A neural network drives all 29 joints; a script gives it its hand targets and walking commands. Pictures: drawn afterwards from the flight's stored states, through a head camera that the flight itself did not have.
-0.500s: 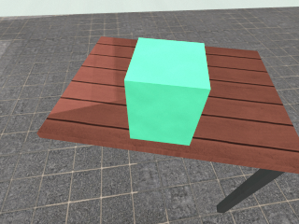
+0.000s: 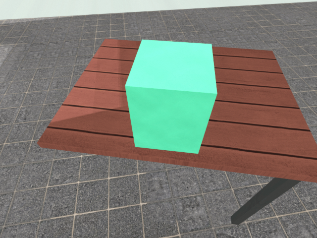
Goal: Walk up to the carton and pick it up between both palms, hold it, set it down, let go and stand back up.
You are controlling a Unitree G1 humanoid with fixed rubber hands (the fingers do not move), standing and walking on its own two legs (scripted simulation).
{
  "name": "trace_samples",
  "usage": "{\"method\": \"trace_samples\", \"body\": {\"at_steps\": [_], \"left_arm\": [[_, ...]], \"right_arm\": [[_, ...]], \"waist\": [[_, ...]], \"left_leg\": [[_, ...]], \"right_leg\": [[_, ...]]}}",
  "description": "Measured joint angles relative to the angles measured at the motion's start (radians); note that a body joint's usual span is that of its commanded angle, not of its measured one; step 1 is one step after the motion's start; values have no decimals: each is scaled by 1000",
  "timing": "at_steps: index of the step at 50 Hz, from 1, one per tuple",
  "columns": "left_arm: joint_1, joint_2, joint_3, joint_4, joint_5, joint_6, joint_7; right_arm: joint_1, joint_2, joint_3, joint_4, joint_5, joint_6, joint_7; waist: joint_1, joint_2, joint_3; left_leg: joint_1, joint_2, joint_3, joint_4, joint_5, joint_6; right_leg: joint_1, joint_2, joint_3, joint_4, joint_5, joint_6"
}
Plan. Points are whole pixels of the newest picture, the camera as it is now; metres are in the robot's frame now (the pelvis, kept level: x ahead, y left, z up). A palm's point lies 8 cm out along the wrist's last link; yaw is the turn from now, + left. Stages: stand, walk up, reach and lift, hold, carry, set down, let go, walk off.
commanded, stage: walk up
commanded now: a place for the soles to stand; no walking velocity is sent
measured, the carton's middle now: (171, 98) +0.48 -0.01 +0.08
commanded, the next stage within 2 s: reach and lift in 0.16 s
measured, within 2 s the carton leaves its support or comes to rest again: neither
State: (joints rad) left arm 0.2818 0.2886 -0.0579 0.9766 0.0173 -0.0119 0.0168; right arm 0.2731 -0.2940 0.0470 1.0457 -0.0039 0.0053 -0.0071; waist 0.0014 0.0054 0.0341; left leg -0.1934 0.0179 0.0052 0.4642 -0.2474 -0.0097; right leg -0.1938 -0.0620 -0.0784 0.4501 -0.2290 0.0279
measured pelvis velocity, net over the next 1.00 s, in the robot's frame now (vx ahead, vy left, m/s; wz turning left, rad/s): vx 0.02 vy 0.00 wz -0.02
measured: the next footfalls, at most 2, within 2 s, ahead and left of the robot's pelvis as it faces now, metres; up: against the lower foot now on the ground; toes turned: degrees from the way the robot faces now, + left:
none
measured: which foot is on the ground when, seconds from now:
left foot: down 0.00-1.00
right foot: down 0.00-1.00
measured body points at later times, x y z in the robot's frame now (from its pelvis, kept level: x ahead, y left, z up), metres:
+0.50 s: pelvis -0.01 -0.01 -0.01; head +0.03 +0.01 +0.44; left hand +0.20 +0.23 -0.10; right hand +0.19 -0.25 -0.11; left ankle +0.00 +0.13 -0.74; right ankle +0.01 -0.13 -0.74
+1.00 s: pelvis +0.02 +0.00 +0.01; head +0.01 +0.03 +0.46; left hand +0.19 +0.24 -0.06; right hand +0.20 -0.24 -0.07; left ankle +0.00 +0.13 -0.74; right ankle +0.01 -0.13 -0.74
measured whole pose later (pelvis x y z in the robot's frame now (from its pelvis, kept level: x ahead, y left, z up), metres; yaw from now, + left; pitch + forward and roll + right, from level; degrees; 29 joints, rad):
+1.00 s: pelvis +0.02 +0.00 +0.01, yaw -1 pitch -3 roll -1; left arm 0.27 0.28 -0.02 0.21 0.04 0.43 -0.02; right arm 0.10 -0.20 -0.06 0.84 0.06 -0.11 0.04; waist 0.04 -0.05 0.00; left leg -0.06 0.05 0.05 0.35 -0.23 -0.02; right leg -0.05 -0.01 0.01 0.28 -0.18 0.02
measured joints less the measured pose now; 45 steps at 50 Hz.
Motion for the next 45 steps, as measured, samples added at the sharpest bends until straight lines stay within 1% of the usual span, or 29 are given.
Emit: {"method": "trace_samples", "body": {"at_steps": [9,10,11,12,13,14,16,17,18,20,22,24,26,28,31,34,39,45], "left_arm": [[-1,2,1,9,1,2,-1],[1,13,-8,-25,-17,53,-7],[-9,30,-17,-76,-32,116,-9],[-33,48,-15,-138,-39,187,-6],[-73,62,-8,-198,-42,256,-1],[-126,70,4,-249,-38,321,2],[-243,71,22,-330,-17,440,-3],[-296,66,29,-362,0,489,-10],[-339,57,41,-387,20,529,-17],[-382,30,63,-429,58,579,-28],[-367,-1,84,-462,83,582,-38],[-322,-33,104,-479,98,554,-43],[-261,-52,111,-492,94,516,-42],[-196,-53,109,-504,83,485,-37],[-113,-26,95,-536,60,459,-31],[-65,15,79,-579,34,447,-30],[-52,49,56,-659,17,436,-36],[-36,25,45,-719,29,440,-47]], "right_arm": [[6,0,3,1,1,-2,-2],[-19,13,-43,24,-38,-15,13],[-67,32,-111,37,-91,-20,38],[-118,48,-167,33,-128,-20,63],[-164,59,-203,16,-150,-18,85],[-209,64,-226,-1,-163,-17,103],[-297,65,-241,-21,-156,-10,119],[-342,65,-237,-18,-138,-7,118],[-385,65,-226,-8,-113,-5,112],[-449,71,-195,21,-67,-18,97],[-476,87,-169,59,-49,-63,80],[-463,100,-148,84,-53,-122,60],[-429,109,-135,96,-62,-171,41],[-386,118,-130,84,-70,-195,29],[-323,132,-135,29,-74,-193,19],[-283,140,-141,-33,-65,-175,15],[-260,120,-127,-84,-8,-162,14],[-219,96,-95,-132,52,-145,23]], "waist": [[2,-1,1],[0,-10,-14],[-11,-25,-23],[-21,-42,-22],[-24,-58,-18],[-21,-68,-14],[-9,-73,-4],[-5,-73,4],[-3,-69,14],[-5,-54,36],[-11,-49,54],[-13,-46,65],[-9,-43,71],[-1,-41,72],[12,-45,63],[20,-59,48],[22,-69,18],[27,-59,-18]], "left_leg": [[-5,0,-7,4,0,0],[-31,2,4,17,-7,0],[-74,4,19,51,-24,2],[-112,6,33,83,-28,2],[-148,7,43,117,-29,0],[-181,10,48,151,-39,-5],[-231,24,50,203,-49,-17],[-243,30,50,223,-59,-19],[-244,38,49,234,-71,-19],[-214,52,42,223,-50,-20],[-147,56,42,183,-61,-24],[-71,49,40,120,-50,-25],[-6,43,35,61,-34,-23],[39,41,29,15,-21,-25],[66,41,20,-22,-12,-28],[63,42,15,-34,-12,-30],[63,41,14,-46,-12,-28],[104,38,31,-87,-2,-17]], "right_leg": [[1,0,-4,-2,0,0],[-38,4,11,31,-20,-5],[-93,6,30,87,-50,-15],[-139,7,46,134,-59,-19],[-179,6,57,174,-53,-19],[-215,6,61,211,-63,-17],[-260,15,62,255,-93,-19],[-268,20,61,260,-73,-24],[-265,27,60,261,-71,-24],[-225,45,56,232,-76,-26],[-156,54,61,182,-63,-29],[-81,54,65,124,-52,-30],[-16,51,62,72,-41,-25],[31,51,57,29,-33,-25],[64,54,48,-12,-26,-27],[64,55,44,-26,-26,-28],[74,56,46,-60,-15,-23],[125,56,66,-138,24,-10]]}}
